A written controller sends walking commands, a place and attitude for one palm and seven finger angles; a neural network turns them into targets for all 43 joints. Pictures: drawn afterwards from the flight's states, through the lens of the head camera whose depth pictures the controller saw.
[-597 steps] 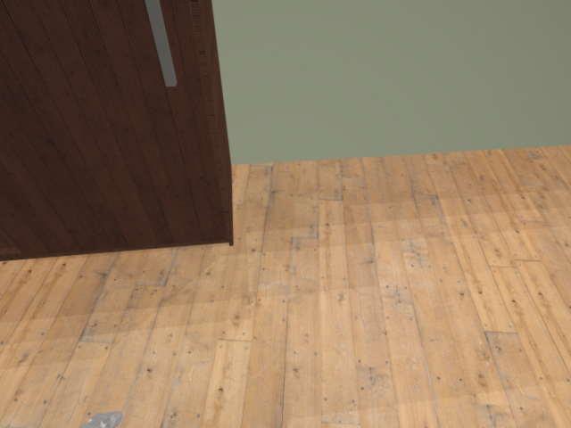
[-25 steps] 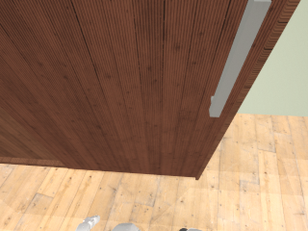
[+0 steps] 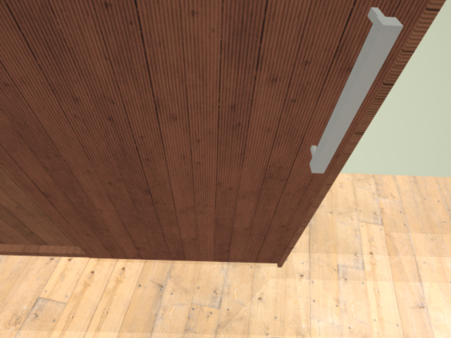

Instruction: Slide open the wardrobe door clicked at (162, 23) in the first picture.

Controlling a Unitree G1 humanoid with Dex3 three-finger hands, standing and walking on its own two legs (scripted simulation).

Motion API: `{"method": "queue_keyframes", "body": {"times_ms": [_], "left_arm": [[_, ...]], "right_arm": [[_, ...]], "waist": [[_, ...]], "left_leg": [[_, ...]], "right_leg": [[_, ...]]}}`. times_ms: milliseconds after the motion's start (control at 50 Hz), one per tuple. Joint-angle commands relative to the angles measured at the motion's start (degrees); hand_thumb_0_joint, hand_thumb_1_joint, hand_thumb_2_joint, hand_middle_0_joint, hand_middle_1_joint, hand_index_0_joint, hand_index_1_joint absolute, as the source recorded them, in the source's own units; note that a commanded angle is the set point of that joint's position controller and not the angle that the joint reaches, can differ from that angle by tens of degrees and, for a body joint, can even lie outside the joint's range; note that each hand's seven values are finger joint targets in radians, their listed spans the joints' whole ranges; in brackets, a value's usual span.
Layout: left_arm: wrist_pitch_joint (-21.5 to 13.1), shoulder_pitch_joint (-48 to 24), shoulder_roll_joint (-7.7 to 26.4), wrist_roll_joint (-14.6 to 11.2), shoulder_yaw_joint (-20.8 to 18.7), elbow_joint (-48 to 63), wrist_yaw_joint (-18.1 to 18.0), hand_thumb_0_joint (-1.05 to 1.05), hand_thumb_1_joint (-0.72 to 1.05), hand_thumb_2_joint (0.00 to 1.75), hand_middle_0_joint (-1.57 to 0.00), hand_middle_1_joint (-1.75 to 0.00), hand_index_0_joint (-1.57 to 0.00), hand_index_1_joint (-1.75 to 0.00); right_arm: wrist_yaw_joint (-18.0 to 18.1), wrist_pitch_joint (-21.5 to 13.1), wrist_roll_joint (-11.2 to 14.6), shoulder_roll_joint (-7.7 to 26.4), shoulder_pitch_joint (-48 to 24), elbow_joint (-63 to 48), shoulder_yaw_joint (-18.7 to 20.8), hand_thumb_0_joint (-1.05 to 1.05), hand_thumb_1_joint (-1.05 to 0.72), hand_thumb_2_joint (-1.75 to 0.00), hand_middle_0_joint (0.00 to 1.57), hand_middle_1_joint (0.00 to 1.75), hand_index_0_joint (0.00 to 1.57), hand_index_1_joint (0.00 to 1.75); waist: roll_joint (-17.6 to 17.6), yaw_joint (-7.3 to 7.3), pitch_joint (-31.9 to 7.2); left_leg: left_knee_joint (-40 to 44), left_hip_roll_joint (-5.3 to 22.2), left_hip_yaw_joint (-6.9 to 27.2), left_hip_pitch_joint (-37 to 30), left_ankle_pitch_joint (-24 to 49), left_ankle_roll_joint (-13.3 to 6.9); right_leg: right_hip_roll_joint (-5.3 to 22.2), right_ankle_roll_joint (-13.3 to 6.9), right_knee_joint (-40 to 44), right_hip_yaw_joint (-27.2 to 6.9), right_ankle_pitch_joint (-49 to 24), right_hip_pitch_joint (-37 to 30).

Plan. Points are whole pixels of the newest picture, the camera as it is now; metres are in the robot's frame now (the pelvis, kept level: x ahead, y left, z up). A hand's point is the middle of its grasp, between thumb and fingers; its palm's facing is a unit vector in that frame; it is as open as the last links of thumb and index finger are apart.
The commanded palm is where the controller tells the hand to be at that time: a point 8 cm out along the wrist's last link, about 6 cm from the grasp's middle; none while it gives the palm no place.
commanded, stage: come to a stop and stand still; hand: right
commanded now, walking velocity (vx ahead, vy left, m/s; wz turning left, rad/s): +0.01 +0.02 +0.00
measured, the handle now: (340, 105) +0.48 -0.18 +0.17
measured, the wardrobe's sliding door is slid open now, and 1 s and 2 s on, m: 0.00 0.00 0.00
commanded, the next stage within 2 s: look again from close up in 1.22 s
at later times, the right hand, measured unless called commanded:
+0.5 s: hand out of the picture +0.04 -0.29 -0.18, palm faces -0.02 +0.97 -0.24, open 7.4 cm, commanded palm none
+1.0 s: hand out of the picture -0.07 -0.26 -0.18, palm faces -0.05 +0.97 -0.22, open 7.4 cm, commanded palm none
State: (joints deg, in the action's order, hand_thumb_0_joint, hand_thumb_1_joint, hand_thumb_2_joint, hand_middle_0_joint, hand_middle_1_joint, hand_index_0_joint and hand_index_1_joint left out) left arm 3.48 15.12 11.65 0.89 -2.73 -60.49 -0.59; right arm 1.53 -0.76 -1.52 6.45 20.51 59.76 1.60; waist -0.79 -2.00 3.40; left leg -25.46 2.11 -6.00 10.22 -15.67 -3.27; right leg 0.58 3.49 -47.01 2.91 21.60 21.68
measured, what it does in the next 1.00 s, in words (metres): steps to the right: right foot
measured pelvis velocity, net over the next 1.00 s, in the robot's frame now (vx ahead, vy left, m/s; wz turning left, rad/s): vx -0.06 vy -0.08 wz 0.06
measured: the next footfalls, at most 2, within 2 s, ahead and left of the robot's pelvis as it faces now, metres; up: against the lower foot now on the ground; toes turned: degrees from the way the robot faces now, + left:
right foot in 0.14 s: +0.03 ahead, -0.16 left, +0.00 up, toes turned +0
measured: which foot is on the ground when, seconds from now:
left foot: down 0.00-1.00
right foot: up 0.00-0.12, down 0.14-1.00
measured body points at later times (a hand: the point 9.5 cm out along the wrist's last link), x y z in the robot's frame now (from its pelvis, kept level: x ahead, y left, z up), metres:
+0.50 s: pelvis -0.03 -0.10 -0.02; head -0.05 -0.10 +0.43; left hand +0.05 +0.14 -0.15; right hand +0.04 -0.34 -0.16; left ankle -0.02 +0.08 -0.74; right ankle -0.01 -0.16 -0.75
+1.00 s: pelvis -0.06 -0.08 -0.01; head -0.07 -0.08 +0.44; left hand -0.09 +0.15 -0.17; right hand -0.07 -0.32 -0.16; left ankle -0.02 +0.08 -0.75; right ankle -0.01 -0.16 -0.75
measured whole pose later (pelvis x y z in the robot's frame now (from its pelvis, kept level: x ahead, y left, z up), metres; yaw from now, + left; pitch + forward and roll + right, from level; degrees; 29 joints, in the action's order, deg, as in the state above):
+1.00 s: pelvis -0.06 -0.08 -0.01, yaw +3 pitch -3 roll +0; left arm 1.1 19.1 10.4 0.8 -1.3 -59.8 -0.2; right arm 1.8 1.0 -1.5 10.1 22.2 58.7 0.0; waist 0.2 0.8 1.3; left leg -28.0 4.1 -1.2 15.1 -10.7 2.4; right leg -1.6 -3.4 -28.3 4.7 11.1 15.1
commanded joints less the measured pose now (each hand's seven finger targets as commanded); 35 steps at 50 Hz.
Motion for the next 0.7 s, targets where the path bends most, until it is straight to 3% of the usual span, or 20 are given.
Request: {"method": "queue_keyframes", "body": {"times_ms": [0,20,40,60,80,100,120,140,160,180,200,240,260,340,420,540,580,640,680], "left_arm": [[-2.09,-3.02,0.23,-0.66,0.61,4.89,-0.09,0.0,0.9,0.9,-0.2,-0.3,-0.2,-0.3],[-2.21,-1.93,0.13,-0.69,0.72,4.37,-0.19,0.0,0.9,0.9,-0.2,-0.3,-0.2,-0.3],[-2.35,-4.14,6.17,0.44,0.34,10.26,0.98,0.0,0.9,0.9,-0.2,-0.3,-0.2,-0.3],[-3.18,0.56,2.3,0.53,-0.31,10.41,0.68,0.0,0.9,0.9,-0.2,-0.3,-0.2,-0.3],[-3.39,-0.44,1.68,0.76,-0.15,9.67,0.24,0.0,0.9,0.9,-0.2,-0.3,-0.2,-0.3],[-3.65,0.13,3.44,0.38,0.06,10.68,0.0,0.0,0.9,0.9,-0.2,-0.3,-0.2,-0.3],[-3.7,-0.21,4.02,0.34,-0.07,11.17,-0.28,0.0,0.9,0.9,-0.2,-0.3,-0.2,-0.3],[-3.86,0.73,4.75,0.69,0.12,11.7,-0.44,0.0,0.9,0.9,-0.2,-0.3,-0.2,-0.3],[-3.71,0.16,4.86,0.69,0.09,11.66,-0.57,0.0,0.9,0.9,-0.2,-0.3,-0.2,-0.3],[-3.94,-0.25,4.18,0.42,0.02,11.21,-0.61,0.0,0.9,0.9,-0.2,-0.3,-0.2,-0.3],[-4.19,-0.14,4.16,0.1,0.1,10.99,-0.72,0.0,0.9,0.9,-0.2,-0.3,-0.2,-0.3],[-4.56,1.09,5.45,0.07,0.25,10.21,-0.88,0.0,0.9,0.9,-0.2,-0.3,-0.2,-0.3],[-4.51,0.52,5.67,0.02,0.23,10.29,-1.03,0.0,0.9,0.9,-0.2,-0.3,-0.2,-0.3],[-4.51,-0.29,6.33,0.16,0.23,10.9,-1.12,0.0,0.9,0.9,-0.2,-0.3,-0.2,-0.3],[-4.34,-0.31,7.13,0.3,0.06,11.12,-0.95,0.0,0.9,0.9,-0.2,-0.3,-0.2,-0.3],[-4.61,0.58,7.47,0.27,-0.19,10.41,-0.71,0.0,0.9,0.9,-0.2,-0.3,-0.2,-0.3],[-4.62,0.72,7.62,0.23,-0.22,9.71,-0.62,0.0,0.9,0.9,-0.2,-0.3,-0.2,-0.3],[-4.51,1.59,7.63,0.08,-0.22,8.45,-0.46,0.0,0.9,0.9,-0.2,-0.3,-0.2,-0.3],[-4.43,1.88,7.69,0.02,-0.19,7.57,-0.36,0.0,0.9,0.9,-0.2,-0.3,-0.2,-0.3]], "right_arm": [[0.97,-0.33,-0.14,10.89,4.06,-0.52,2.09,0.0,-0.9,-0.9,0.2,0.3,0.2,0.3],[0.89,-0.26,-0.07,10.89,3.1,-0.33,2.01,0.0,-0.9,-0.9,0.2,0.3,0.2,0.3],[1.39,-2.06,-0.46,17.22,2.87,-3.55,0.31,0.0,-0.9,-0.9,0.2,0.3,0.2,0.3],[1.9,-1.75,-0.11,14.59,-0.28,-4.78,1.34,0.0,-0.9,-0.9,0.2,0.3,0.2,0.3],[1.91,-1.28,0.19,12.3,-0.59,-4.87,1.23,0.0,-0.9,-0.9,0.2,0.3,0.2,0.3],[1.88,-1.11,0.45,12.32,-1.12,-5.54,0.75,0.0,-0.9,-0.9,0.2,0.3,0.2,0.3],[1.8,-0.87,0.32,10.6,0.21,-5.55,0.8,0.0,-0.9,-0.9,0.2,0.3,0.2,0.3],[1.79,-0.69,-0.01,9.47,1.13,-5.61,0.47,0.0,-0.9,-0.9,0.2,0.3,0.2,0.3],[1.9,-0.92,0.02,8.66,2.25,-5.45,0.57,0.0,-0.9,-0.9,0.2,0.3,0.2,0.3],[1.92,-0.82,-0.12,9.36,1.56,-5.17,0.45,0.0,-0.9,-0.9,0.2,0.3,0.2,0.3],[1.96,-0.33,-0.26,9.92,1.29,-5.46,0.53,0.0,-0.9,-0.9,0.2,0.3,0.2,0.3],[2.13,0.26,-0.36,9.33,3.06,-6.26,0.18,0.0,-0.9,-0.9,0.2,0.3,0.2,0.3],[2.16,0.54,-0.03,9.48,3.34,-6.24,0.15,0.0,-0.9,-0.9,0.2,0.3,0.2,0.3],[1.77,1.28,0.08,9.33,1.84,-7.8,-0.15,0.0,-0.9,-0.9,0.2,0.3,0.2,0.3],[1.21,1.85,0.05,10.08,0.35,-8.84,-0.08,0.0,-0.9,-0.9,0.2,0.3,0.2,0.3],[0.7,1.6,-0.1,10.74,-0.24,-9.21,0.15,0.0,-0.9,-0.9,0.2,0.3,0.2,0.3],[0.63,1.56,-0.01,10.77,0.18,-8.76,0.08,0.0,-0.9,-0.9,0.2,0.3,0.2,0.3],[0.6,1.3,-0.03,11.19,0.31,-8.18,0.07,0.0,-0.9,-0.9,0.2,0.3,0.2,0.3],[0.56,1.15,0.07,11.06,0.85,-7.32,-0.12,0.0,-0.9,-0.9,0.2,0.3,0.2,0.3]], "waist": [[-8.92,-0.97,-3.7],[-9.36,-0.11,-3.59],[1.92,3.05,1.16],[3.16,5.0,-8.29],[5.09,3.3,-10.79],[2.45,3.94,-10.91],[-1.1,3.0,-9.34],[-7.07,2.66,-7.72],[-11.96,1.83,-3.98],[-8.83,2.54,-2.9],[-1.81,2.57,-2.31],[6.95,1.5,-3.3],[7.4,1.21,-2.32],[5.79,0.77,0.89],[6.16,1.15,3.22],[2.63,1.11,0.74],[3.76,1.22,0.54],[1.8,1.38,0.36],[2.89,1.53,0.83]], "left_leg": [[3.89,15.41,13.07,-6.37,33.34,-7.27],[3.67,14.74,12.43,-3.42,29.64,-6.48],[2.18,13.26,19.18,-0.49,28.0,-4.51],[-2.47,15.44,15.96,0.62,18.67,-4.04],[-2.36,11.69,13.77,2.37,11.6,-2.8],[-2.86,8.61,11.05,2.43,8.8,-1.04],[-2.48,6.78,9.54,3.45,6.72,0.28],[-2.46,5.61,8.75,3.03,7.26,0.78],[-0.21,6.1,9.78,4.24,8.59,1.11],[-1.82,6.64,10.0,4.19,15.26,0.76],[-4.9,5.72,8.46,4.14,18.08,1.02],[-6.99,2.82,5.23,3.52,11.13,2.06],[-6.56,2.13,4.43,3.78,7.12,2.6],[-5.6,1.07,4.06,3.42,2.35,3.26],[-5.58,1.13,4.06,4.74,-0.72,3.74],[-3.55,2.08,5.23,3.1,0.72,3.25],[-3.06,2.34,5.52,3.09,0.75,3.2],[-1.7,2.77,5.88,2.16,1.06,2.95],[-0.75,3.08,6.27,2.23,0.62,2.92]], "right_leg": [[0.04,-0.92,7.99,-0.18,0.17,0.82],[0.01,-1.11,11.21,0.14,-2.2,-2.87],[-1.41,-3.5,9.28,-5.03,-1.49,-5.1],[0.41,-3.44,14.01,-2.85,-5.75,-6.94],[-0.06,-3.56,15.49,-2.57,-8.25,-11.03],[1.38,-4.33,15.43,-5.2,-11.85,-10.96],[3.3,-5.03,15.47,-5.75,-14.23,-9.57],[4.5,-5.41,15.3,-5.68,-15.74,-7.7],[4.04,-5.36,14.04,-4.89,-13.52,-5.03],[2.82,-5.3,14.05,-4.68,-16.95,-5.24],[3.37,-5.38,15.75,-5.07,-22.93,-6.58],[6.31,-6.57,16.71,-7.23,-35.86,-8.45],[6.81,-7.0,17.69,-7.88,-35.88,-7.92],[7.13,-7.59,22.64,-9.48,-26.65,-4.25],[7.84,-6.87,29.51,-11.81,-8.18,-1.35],[7.86,-6.41,32.34,-12.5,-0.6,-2.29],[7.6,-6.11,33.02,-11.98,1.38,-2.57],[7.25,-6.11,33.22,-11.87,2.66,-2.2],[6.74,-6.1,33.13,-10.91,4.12,-1.9]]}}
